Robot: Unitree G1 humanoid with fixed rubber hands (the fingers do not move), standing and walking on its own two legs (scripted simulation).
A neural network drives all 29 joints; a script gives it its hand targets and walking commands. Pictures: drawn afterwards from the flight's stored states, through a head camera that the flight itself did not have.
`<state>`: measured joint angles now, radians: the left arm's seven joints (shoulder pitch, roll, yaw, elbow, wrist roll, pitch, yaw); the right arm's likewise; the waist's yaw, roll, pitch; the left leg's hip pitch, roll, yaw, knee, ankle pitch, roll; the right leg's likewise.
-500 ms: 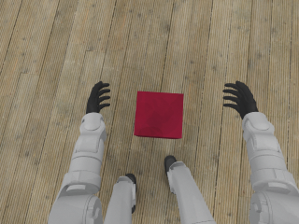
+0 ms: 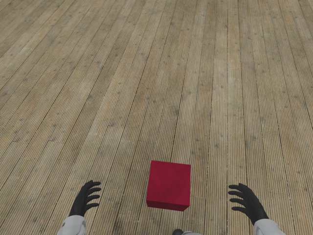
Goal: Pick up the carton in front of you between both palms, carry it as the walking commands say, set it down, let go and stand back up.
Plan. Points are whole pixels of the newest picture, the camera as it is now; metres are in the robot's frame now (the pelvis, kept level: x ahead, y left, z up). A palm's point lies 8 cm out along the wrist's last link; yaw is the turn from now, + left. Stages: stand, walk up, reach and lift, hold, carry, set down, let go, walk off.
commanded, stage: let go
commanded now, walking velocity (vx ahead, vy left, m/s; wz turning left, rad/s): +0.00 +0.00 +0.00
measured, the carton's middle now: (167, 186) +0.37 -0.07 -0.64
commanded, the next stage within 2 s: stand in 0.56 s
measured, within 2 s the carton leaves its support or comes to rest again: neither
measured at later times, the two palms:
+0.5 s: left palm (55, 227) +0.18 +0.26 -0.06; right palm (248, 213) +0.17 -0.21 -0.06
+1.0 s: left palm out of the picture +0.12 +0.30 -0.08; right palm (274, 228) +0.14 -0.28 -0.10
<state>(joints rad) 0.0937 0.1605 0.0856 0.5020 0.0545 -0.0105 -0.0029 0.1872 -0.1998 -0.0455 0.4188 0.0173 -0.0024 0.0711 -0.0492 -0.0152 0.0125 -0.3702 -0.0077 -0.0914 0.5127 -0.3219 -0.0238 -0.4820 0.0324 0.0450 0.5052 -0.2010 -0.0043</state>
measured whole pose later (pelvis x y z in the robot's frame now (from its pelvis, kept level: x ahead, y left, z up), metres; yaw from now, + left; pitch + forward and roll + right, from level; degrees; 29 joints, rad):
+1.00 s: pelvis +0.02 +0.00 +0.00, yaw +1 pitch +0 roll +0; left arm 0.18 0.32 0.04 0.81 0.04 0.01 0.02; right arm 0.23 -0.35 -0.03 0.71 -0.04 0.01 -0.02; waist 0.01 0.05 0.02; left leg -0.12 0.00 -0.10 0.49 -0.36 -0.02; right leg -0.24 0.03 0.02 0.52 -0.27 -0.01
